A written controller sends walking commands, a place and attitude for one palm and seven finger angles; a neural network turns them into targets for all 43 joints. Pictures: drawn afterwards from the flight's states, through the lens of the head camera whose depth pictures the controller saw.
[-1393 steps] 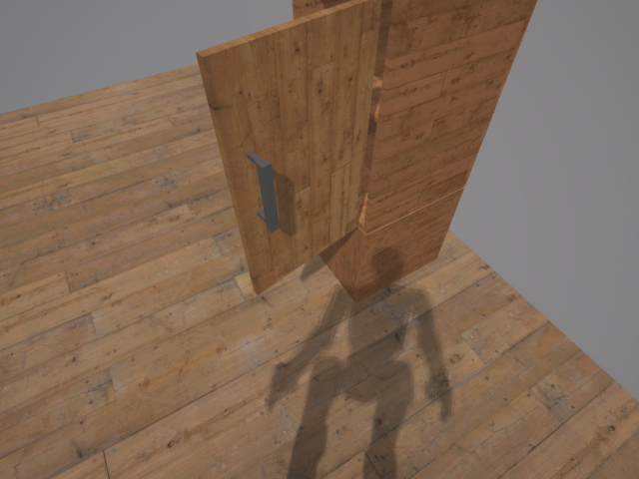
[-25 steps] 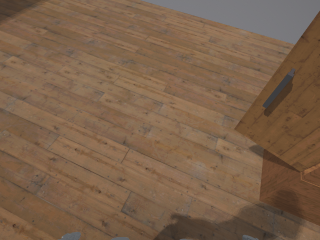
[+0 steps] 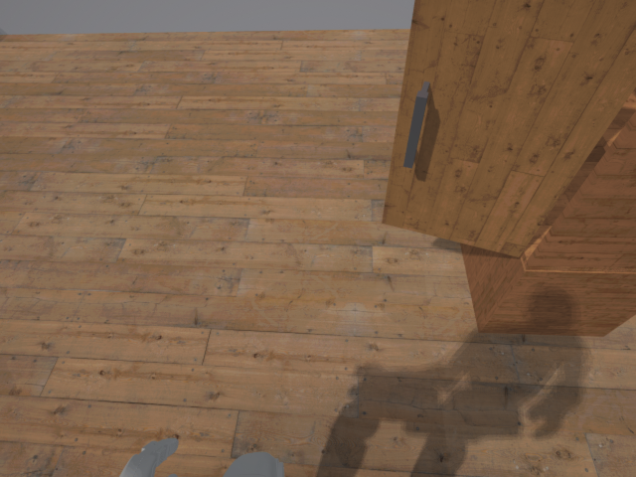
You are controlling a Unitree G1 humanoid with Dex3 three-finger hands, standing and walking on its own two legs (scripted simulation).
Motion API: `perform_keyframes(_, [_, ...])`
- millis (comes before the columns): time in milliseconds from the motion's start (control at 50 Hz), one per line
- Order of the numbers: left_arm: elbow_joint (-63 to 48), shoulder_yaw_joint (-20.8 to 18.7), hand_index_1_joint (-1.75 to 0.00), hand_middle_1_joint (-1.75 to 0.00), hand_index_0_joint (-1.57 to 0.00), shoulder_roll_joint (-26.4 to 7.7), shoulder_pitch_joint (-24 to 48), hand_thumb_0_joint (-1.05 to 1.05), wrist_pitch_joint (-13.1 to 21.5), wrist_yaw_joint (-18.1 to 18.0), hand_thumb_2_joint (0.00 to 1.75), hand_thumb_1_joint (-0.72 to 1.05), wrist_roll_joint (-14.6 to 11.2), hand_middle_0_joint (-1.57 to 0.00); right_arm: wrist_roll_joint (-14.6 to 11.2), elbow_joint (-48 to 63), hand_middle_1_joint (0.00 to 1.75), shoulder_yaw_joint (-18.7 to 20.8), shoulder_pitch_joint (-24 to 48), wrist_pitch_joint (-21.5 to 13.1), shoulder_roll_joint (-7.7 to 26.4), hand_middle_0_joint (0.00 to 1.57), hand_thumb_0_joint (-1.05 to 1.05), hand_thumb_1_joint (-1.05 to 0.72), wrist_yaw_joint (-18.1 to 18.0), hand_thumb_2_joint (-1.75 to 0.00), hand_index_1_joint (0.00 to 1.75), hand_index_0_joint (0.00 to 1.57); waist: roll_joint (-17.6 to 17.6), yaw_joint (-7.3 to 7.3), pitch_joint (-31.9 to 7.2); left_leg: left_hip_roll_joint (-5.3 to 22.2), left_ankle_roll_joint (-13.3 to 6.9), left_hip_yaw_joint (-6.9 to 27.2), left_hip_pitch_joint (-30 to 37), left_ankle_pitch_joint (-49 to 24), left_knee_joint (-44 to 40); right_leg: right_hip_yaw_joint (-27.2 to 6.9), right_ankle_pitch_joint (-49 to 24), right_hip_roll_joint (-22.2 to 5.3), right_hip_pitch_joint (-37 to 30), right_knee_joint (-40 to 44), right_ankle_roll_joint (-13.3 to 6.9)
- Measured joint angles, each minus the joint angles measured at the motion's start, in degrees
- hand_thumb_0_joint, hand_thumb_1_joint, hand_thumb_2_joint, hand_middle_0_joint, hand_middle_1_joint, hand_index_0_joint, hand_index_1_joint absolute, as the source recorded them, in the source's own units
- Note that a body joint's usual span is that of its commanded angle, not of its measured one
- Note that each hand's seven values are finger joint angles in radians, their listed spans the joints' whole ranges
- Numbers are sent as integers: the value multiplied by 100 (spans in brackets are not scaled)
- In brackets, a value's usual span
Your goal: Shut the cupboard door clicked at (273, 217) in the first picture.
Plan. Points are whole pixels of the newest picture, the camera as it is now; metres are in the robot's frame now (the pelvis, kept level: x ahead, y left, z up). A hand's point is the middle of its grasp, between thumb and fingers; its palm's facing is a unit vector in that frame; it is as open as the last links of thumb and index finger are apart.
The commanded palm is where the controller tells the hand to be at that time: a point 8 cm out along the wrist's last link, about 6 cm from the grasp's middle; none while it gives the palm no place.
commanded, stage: turn to face it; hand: left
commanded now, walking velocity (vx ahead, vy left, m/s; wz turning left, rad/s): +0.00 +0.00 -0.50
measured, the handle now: (416, 126) +0.70 -0.16 +0.00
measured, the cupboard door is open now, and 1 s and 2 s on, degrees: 73 73 73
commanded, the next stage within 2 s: take the last steps up to it in 0.46 s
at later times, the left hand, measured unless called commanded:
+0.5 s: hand (187, 467) +0.15 +0.20 -0.16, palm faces -0.21 -0.95 -0.21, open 7.4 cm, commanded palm none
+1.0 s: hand (229, 462) +0.16 +0.15 -0.19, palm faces -0.32 -0.94 -0.14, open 7.4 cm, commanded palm none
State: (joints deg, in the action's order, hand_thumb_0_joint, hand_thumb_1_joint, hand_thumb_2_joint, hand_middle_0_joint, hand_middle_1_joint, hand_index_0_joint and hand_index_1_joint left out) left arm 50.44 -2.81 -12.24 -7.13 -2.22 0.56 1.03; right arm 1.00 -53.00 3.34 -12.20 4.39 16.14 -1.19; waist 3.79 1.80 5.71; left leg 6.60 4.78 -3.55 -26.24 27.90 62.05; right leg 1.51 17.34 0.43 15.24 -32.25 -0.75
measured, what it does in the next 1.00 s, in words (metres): steps on the spot, turning right: left foot, then right foot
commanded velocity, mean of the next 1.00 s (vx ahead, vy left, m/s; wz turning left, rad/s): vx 0.13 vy -0.06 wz -0.27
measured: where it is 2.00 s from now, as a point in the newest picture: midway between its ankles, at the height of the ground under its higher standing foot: (393, 474)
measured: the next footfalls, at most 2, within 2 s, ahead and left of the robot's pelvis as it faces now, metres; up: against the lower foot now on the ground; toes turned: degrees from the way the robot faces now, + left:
left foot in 0.24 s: +0.08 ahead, +0.14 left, +0.00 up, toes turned -3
right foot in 0.58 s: +0.01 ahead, -0.11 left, +0.00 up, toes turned -18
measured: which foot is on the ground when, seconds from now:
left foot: up 0.00-0.22, down 0.24-0.60, up 0.62-0.90, down 0.92-1.00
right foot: down 0.00-0.24, up 0.26-0.56, down 0.58-0.94, up 0.96-1.00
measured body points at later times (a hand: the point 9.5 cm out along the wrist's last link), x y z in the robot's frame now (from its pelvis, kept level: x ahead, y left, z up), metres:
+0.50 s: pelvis +0.02 +0.02 +0.01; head +0.07 +0.02 +0.46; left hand +0.16 +0.26 -0.14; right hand +0.01 -0.23 -0.13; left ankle +0.04 +0.14 -0.73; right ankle -0.04 -0.10 -0.68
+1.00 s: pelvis +0.09 -0.02 +0.00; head +0.12 +0.00 +0.45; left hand +0.18 +0.20 -0.17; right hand +0.05 -0.28 -0.13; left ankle +0.13 +0.08 -0.73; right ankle -0.03 -0.10 -0.69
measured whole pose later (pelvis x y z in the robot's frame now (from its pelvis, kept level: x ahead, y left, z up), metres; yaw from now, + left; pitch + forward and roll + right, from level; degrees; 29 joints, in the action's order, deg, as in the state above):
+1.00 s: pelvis +0.09 -0.02 +0.00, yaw -20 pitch +1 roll -1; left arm 60.3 -3.6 -12.2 -16.2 -2.3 1.9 1.6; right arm 2.6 -54.4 1.5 -14.4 -2.3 11.3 -1.2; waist -2.9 0.9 1.5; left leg 4.6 -0.9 -7.8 -17.5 18.4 35.5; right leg -0.3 26.8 2.2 16.9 -51.2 -2.2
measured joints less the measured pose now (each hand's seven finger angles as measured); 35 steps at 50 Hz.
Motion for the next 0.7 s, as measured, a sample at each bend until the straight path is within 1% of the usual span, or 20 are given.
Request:
perform_keyframes(40, [34, 15, -30, -30, -20, 6, -67, 1, -22, -8, 89, 91, 7, -20, 6, 79, 30, -20, 64, -34, -36, 20, 1, -91, 24, -90, 30, 20, -96, -7, -30, -66, 47, 54, -135, -231, -55, -122, -120, 9, -41, 177, -7])
perform_keyframes(80, [69, 23, -30, -30, -20, 3, -117, 1, -31, -1, 89, 91, 22, -20, 2, 158, 30, -38, 114, -72, -81, 20, 1, -91, 42, -90, 30, 20, -187, -28, -54, -121, 67, 97, -140, -345, -376, -229, -186, 22, -62, 284, -6])
perform_keyframes(160, [110, 2, -30, -30, -20, -23, -206, 1, -46, 20, 89, 91, 41, -20, -19, 253, 30, -80, 209, -125, -172, 20, 1, -91, 46, -90, 30, 20, -345, -123, -104, -254, 39, 154, 110, -417, -1322, -446, -196, 80, -16, 285, 47])
perform_keyframes(200, [142, -24, -30, -30, -20, -56, -246, 1, -74, 19, 89, 91, 33, -20, -30, 290, 30, -108, 222, -185, -219, 20, 1, -91, 32, -90, 30, 20, -432, -154, -139, -339, 3, 143, 407, -708, -2049, -558, -127, 109, 55, 155, 109])
perform_keyframes(220, [151, -39, -30, -30, -20, -69, -280, 1, -97, 17, 89, 91, 18, -20, -31, 316, 30, -129, 201, -233, -225, 20, 1, -91, 26, -90, 30, 20, -448, -165, -177, -355, -31, 136, 624, -971, -2552, -610, -61, 148, 119, 33, 150])
perform_keyframes(240, [154, -57, -30, -30, -20, -99, -302, 1, -127, 19, 89, 91, -5, -20, -13, 328, 30, -146, 180, -293, -245, 20, 1, -91, 17, -90, 30, 20, -487, -162, -215, -358, -169, 116, 712, -1158, -2795, -658, 37, 176, 223, -154, 154])
perform_keyframes(260, [178, -80, -30, -30, -20, -150, -284, 1, -157, 20, 89, 91, -18, -20, 9, 331, 30, -169, 177, -323, -297, 20, 1, -91, 10, -90, 30, 20, -582, -170, -194, -380, -319, 43, 699, -1148, -2721, -677, 428, 160, 357, -517, 141])
perform_keyframes(300, [225, -122, -30, -30, -20, -215, -262, 1, -212, 28, 89, 91, -4, -20, 59, 333, 30, -235, 142, -354, -374, 20, 1, -91, -7, -90, 30, 21, -647, -195, -161, -323, -496, -94, 758, -1054, -2686, -576, 1051, 191, 709, -1600, 170])
perform_keyframes(340, [264, -164, -30, -30, -20, -249, -235, 1, -230, 63, 89, 91, 6, -20, 91, 325, 30, -270, 70, -358, -432, 20, 1, -91, -34, -90, 30, 21, -627, -188, -134, -253, -538, -174, 898, -1092, -2873, -393, 1112, 164, 970, -2498, 227])
perform_keyframes(360, [270, -177, -30, -30, -20, -257, -222, 1, -227, 78, 89, 91, 6, -20, 99, 306, 30, -282, 36, -355, -453, 20, 1, -91, -45, -90, 30, 21, -604, -190, -121, -220, -533, -208, 970, -1145, -2992, -302, 1074, 124, 1034, -2729, 254])
perform_keyframes(400, [266, -184, -30, -30, -20, -256, -202, 1, -223, 96, 89, 91, 1, -20, 101, 246, 30, -292, -19, -349, -481, 20, 1, -91, -54, -90, 30, 21, -547, -198, -99, -155, -522, -285, 1092, -1241, -3197, -162, 994, 38, 1052, -2810, 297])
perform_keyframes(460, [275, -165, -30, -30, -20, -223, -161, 1, -228, 101, 89, 91, 0, -20, 101, 134, 30, -267, -92, -343, -497, 20, 1, -91, -47, -90, 30, 21, -438, -164, -82, -67, -484, -391, 1192, -1295, -3342, -20, 959, -67, 864, -2307, 309])
perform_keyframes(520, [296, -123, -30, -30, -20, -157, -109, 1, -207, 93, 90, 91, -2, -20, 99, 4, 30, -219, -155, -311, -473, 20, 1, -91, -20, -90, 30, 21, -316, -107, -82, 20, -419, -492, 1196, -1238, -3271, 87, 888, -97, 528, -1478, 262])
perform_keyframes(540, [303, -107, -30, -30, -20, -130, -96, 1, -191, 90, 90, 91, -3, -20, 94, -39, 30, -198, -180, -297, -455, 20, 1, -91, -13, -90, 30, 21, -271, -85, -88, 50, -388, -521, 1180, -1192, -3197, 128, 735, -93, 376, -1132, 236])
perform_keyframes(580, [285, -66, -30, -30, -20, -98, -115, 1, -119, 88, 90, 91, 1, -20, 59, -118, 30, -150, -261, -260, -419, 20, 1, -90, 7, -90, 30, 21, -234, -71, -135, 82, -306, -588, 1103, -1037, -2930, 171, 33, -101, -44, -167, 160])
perform_keyframes(600, [284, -55, -30, -30, -20, -85, -145, 1, -53, 73, 90, 91, 19, -20, 33, -158, 30, -124, -299, -233, -396, 20, 1, -90, 18, -90, 30, 21, -233, -74, -188, 90, -274, -619, 1009, -900, -2709, 120, 137, -99, -175, 107, 82])
perform_keyframes(620, [329, -35, -30, -30, -20, -9, -135, 1, -7, 54, 90, 91, 28, -20, 19, -218, 30, -91, -284, -179, -330, 20, 1, -91, 19, -90, 30, 21, -107, -53, -181, 106, -247, -469, 862, -464, -2317, 138, 238, -30, -159, 51, 13])
perform_keyframes(640, [354, -10, -30, -30, -20, 64, -149, 1, 24, 46, 90, 91, 34, -20, 21, -277, 30, -64, -268, -118, -275, 20, 1, -91, 10, -90, 30, 21, -14, -27, -184, 38, -240, -254, 668, -84, -1799, 160, 262, 10, -163, 21, -37])
perform_keyframes(660, [369, 2, -30, -30, -20, 123, -188, 1, 51, 34, 89, 91, 35, -20, 25, -335, 30, -48, -255, -74, -244, 20, 1, -91, 3, -90, 30, 21, 19, -28, -199, -51, -236, -108, 476, 109, -1264, 154, 233, 25, -204, 68, -72])
perform_keyframes(700, [405, 14, -30, -30, -20, 198, -309, 1, 92, 7, 89, 91, 26, -20, 43, -409, 30, -32, -228, -63, -219, 20, 1, -91, 25, -90, 30, 21, -5, -46, -236, -162, -205, -13, 172, 35, -484, 103, 98, 42, -353, 307, -111])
